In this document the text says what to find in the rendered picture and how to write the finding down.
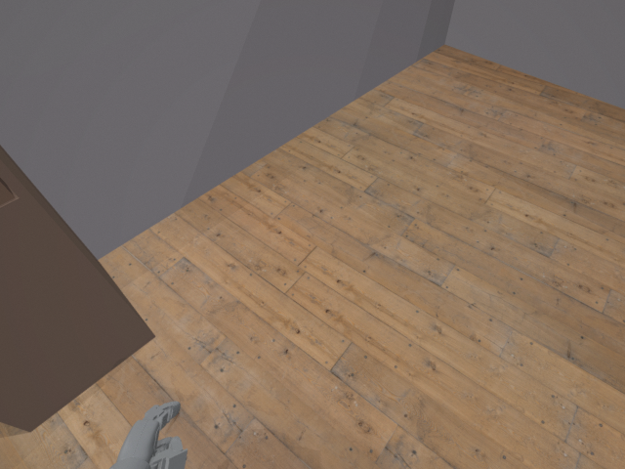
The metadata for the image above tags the cabinet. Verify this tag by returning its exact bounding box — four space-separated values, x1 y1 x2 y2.
0 146 156 432

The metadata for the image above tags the robot left hand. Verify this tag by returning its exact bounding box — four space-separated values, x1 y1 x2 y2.
116 402 188 469

